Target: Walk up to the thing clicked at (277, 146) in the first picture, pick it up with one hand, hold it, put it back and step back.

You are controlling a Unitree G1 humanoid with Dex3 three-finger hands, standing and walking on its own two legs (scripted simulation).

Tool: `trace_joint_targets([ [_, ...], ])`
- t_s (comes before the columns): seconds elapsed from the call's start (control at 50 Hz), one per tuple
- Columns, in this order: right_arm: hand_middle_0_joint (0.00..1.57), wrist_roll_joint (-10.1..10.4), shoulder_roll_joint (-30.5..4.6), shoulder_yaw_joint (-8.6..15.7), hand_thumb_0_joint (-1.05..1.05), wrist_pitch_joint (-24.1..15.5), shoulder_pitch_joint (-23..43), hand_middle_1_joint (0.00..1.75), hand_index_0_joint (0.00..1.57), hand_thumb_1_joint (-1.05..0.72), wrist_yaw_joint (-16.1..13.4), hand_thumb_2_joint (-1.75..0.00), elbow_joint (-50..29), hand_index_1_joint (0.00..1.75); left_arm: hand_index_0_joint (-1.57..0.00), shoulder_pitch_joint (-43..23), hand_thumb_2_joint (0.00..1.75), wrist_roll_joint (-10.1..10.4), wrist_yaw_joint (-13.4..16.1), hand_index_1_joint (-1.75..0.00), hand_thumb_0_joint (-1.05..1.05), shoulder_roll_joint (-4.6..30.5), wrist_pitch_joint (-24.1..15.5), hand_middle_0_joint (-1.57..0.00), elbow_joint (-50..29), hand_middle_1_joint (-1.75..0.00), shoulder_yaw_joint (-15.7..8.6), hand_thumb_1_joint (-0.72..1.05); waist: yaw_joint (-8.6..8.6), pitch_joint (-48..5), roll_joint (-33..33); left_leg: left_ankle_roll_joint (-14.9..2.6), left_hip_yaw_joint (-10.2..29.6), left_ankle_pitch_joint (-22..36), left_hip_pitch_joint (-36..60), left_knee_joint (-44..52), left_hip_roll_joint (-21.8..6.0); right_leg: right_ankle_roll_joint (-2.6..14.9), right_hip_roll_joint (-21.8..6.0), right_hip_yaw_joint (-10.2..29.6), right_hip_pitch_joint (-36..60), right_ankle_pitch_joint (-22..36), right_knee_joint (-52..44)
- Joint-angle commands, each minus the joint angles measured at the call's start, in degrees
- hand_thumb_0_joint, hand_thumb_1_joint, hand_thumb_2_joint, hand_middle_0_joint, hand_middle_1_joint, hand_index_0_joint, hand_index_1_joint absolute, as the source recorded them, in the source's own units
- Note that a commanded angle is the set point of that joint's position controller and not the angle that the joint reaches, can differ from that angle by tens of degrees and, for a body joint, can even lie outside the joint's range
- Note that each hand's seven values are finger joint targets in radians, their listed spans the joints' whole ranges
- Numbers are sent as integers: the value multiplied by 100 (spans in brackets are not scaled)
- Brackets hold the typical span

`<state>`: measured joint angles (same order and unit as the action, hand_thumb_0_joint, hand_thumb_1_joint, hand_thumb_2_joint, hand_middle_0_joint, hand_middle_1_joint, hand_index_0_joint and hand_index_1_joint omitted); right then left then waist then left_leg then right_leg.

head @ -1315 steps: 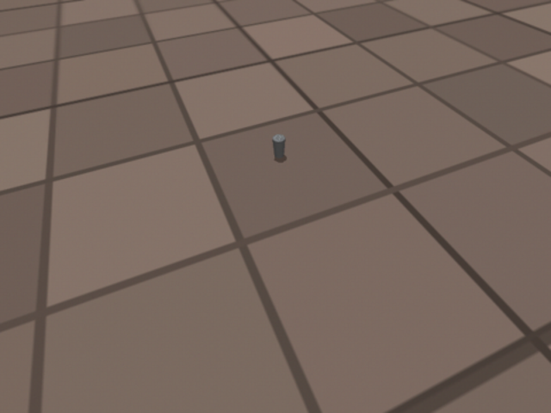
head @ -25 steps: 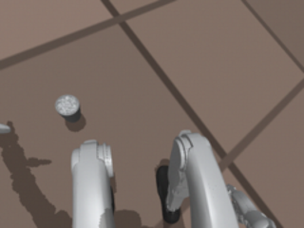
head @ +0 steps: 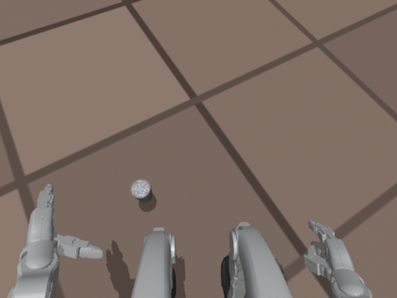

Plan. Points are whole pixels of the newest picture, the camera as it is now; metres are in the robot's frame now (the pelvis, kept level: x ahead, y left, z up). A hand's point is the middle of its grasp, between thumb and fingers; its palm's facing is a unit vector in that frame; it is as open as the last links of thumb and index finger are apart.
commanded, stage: home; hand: left
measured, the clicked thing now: (143, 192) +0.44 +0.21 -0.51
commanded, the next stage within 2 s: none
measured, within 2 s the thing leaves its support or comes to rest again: neither
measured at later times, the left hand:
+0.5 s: hand (67, 238) +0.23 +0.20 +0.08, palm faces +0.11 -0.94 -0.32, open 17.3 cm
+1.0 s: hand (71, 251) +0.22 +0.19 +0.09, palm faces +0.13 -0.95 -0.29, open 17.4 cm
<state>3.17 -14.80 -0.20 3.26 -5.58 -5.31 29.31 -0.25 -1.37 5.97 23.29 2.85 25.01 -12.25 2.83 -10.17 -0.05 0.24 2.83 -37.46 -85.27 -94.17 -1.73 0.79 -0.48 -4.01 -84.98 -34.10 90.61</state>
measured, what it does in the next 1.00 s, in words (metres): rises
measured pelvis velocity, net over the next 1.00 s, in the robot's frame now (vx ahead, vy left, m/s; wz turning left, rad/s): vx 0.06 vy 0.00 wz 0.04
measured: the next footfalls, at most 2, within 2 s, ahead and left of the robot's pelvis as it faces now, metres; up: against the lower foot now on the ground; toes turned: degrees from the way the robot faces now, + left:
none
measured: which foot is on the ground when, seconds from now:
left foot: down 0.00-1.00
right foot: down 0.00-1.00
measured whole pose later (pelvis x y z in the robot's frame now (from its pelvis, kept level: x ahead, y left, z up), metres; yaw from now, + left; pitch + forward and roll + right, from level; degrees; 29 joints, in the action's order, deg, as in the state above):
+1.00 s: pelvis +0.06 +0.00 +0.15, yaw +2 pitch +8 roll -2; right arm 1.0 -11.8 -2.1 -5.8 -16.1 -10.0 27.9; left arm 26.5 0.3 8.2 12.3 15.0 0.4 1.0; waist 1.6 -6.9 1.7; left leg 0.3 1.8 -28.2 -34.6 -54.7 -1.6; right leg 0.2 0.0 -3.6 -34.0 -25.5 51.4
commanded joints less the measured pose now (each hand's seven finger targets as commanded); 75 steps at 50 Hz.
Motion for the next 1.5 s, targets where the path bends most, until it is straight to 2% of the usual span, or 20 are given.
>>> trace_joint_targets([
  [0.0,20,-42,-735,287,0,-319,-691,30,20,-90,-147,-90,-445,30,-5,50,6,57,213,-5,0,763,48,-5,-973,-5,-150,-55,32,-2262,364,-190,-134,1686,2498,1887,123,51,52,272,2723,1559,-1959],
  [0.06,20,-39,-697,258,0,-397,-705,30,20,-90,-223,-90,-576,30,-5,390,7,97,331,-6,0,712,258,-5,-1343,-6,-77,-53,-77,-2172,371,-165,-150,1857,3009,2387,138,38,41,275,3321,1686,-2430],
  [0.1,20,-22,-640,231,0,-453,-716,30,20,-90,-273,-90,-606,30,-5,637,7,117,390,-6,0,455,408,-5,-1486,-6,113,-52,-22,-1937,368,-153,-183,1893,3290,2681,144,35,49,276,3638,1758,-2739],
  [0.14,20,-17,-618,214,0,-496,-751,30,20,-90,-340,-90,-636,30,-5,836,7,139,448,-6,0,413,525,-5,-1749,-6,167,-52,-84,-1871,482,-127,-207,2190,3699,2928,140,30,47,267,3954,2006,-2974],
  [0.16,20,-11,-600,202,0,-522,-774,30,20,-90,-370,-90,-671,30,-6,963,8,141,466,-6,0,317,586,-6,-1868,-6,278,-51,-100,-1764,488,-112,-189,2263,3881,3097,139,34,65,235,4056,2029,-3092],
  [0.24,20,-34,-496,152,0,-609,-844,30,20,-90,-495,-90,-807,30,-6,1458,8,179,550,-6,0,20,816,-6,-2365,-6,583,-50,-37,-1300,520,-113,-244,2261,4376,3666,170,-5,67,213,4636,2113,-3711],
  [0.28,20,-57,-446,153,0,-662,-913,30,20,-90,-543,-90,-811,30,-5,1807,6,181,560,-6,0,-110,906,-5,-2551,-6,682,-54,-57,-1183,486,-101,-224,2499,4619,3858,154,-1,85,177,4853,2286,-3873],
  [0.34,20,-80,-424,137,0,-752,-890,30,20,-90,-580,-90,-931,30,-5,2101,6,213,565,-5,0,-323,1009,-5,-3120,-5,943,-54,-47,-910,563,-43,-167,2555,4976,4228,111,23,147,61,4964,2221,-4038],
  [0.44,20,-118,-374,102,0,-898,-780,30,20,-90,-618,-90,-1084,30,-5,2594,5,211,516,-5,0,-474,1111,-5,-3474,-5,1096,-56,-48,-211,176,-65,-67,2281,5016,4615,90,-5,202,-84,5109,1968,-4365],
  [0.5,20,-141,-395,116,0,-974,-745,30,20,-90,-593,-90,-1161,30,-5,2708,6,205,456,-5,0,-470,1101,-5,-3645,-5,1038,-55,-136,34,146,-39,-15,2099,5029,4829,63,-11,212,-105,5163,1781,-4464],
  [0.62,20,-213,-408,125,0,-1111,-774,30,20,-90,-553,-90,-1152,30,-5,2651,6,163,349,-6,0,-559,993,-5,-3601,-6,1027,-54,-62,58,234,-13,-66,2285,5199,4852,80,-3,201,-48,5332,1915,-4491],
  [0.74,20,-261,-401,127,0,-1210,-802,30,20,-90,-543,-90,-1093,30,-5,2480,5,136,323,-5,0,-536,942,-5,-3831,-5,1049,-56,-64,-469,524,27,-113,2953,5564,4727,117,21,171,23,5596,2444,-4426],
  [0.78,20,-263,-393,106,0,-1240,-739,30,20,-90,-551,-90,-1060,30,-5,2423,5,136,346,-5,0,-534,968,-5,-3732,-5,1034,-56,-70,-325,466,7,-96,2658,5487,4809,127,13,176,9,5587,2245,-4509],
  [0.96,20,-251,-385,105,0,-1246,-669,30,20,-90,-528,-90,-1051,30,-5,2721,6,147,286,-6,0,-599,952,-5,-3396,-6,1016,-54,-146,-113,103,-54,-184,2524,5305,4785,168,-31,145,39,5662,2231,-4700],
  [1.0,20,-244,-382,114,0,-1271,-664,30,20,-90,-518,-90,-1025,30,-5,2627,6,152,280,-6,0,-612,937,-5,-3378,-6,1011,-55,-142,5,143,-60,-222,2293,5280,4825,181,-42,130,64,5594,2053,-4750],
  [1.14,20,-240,-397,142,0,-1302,-683,30,20,-90,-532,-90,-973,30,-5,2440,5,150,271,-6,0,-508,892,-5,-3435,-6,928,-55,-107,-104,224,-76,-249,2088,5325,4856,183,-40,117,112,5571,1885,-4801],
  [1.2,20,-248,-369,124,0,-1317,-680,30,20,-90,-547,-90,-985,30,-5,2557,5,156,253,-5,0,-561,888,-5,-3381,-5,958,-56,-111,-179,63,-101,-258,2236,5338,4778,192,-67,105,127,5653,2070,-4835],
  [1.3,20,-241,-406,145,0,-1365,-645,30,20,-90,-550,-90,-924,30,-5,2434,5,153,251,-6,0,-576,892,-5,-3362,-6,1015,-55,-96,3,181,-98,-259,1823,5265,4900,186,-53,102,133,5509,1660,-4873],
  [1.4,20,-232,-385,119,0,-1384,-611,30,20,-90,-535,-90,-931,30,-5,2473,6,167,243,-6,0,-509,840,-5,-3437,-6,921,-55,-183,42,147,-102,-269,1707,5221,4924,201,-47,90,136,5553,1512,-4938],
  [1.48,20,-240,-395,130,0,-1406,-624,30,20,-90,-549,-90,-918,30,-5,2418,4,165,231,-5,0,-519,842,-5,-3442,-5,953,-57,-116,-24,44,-125,-273,1715,5250,4883,204,-68,75,171,5544,1522,-4988],
])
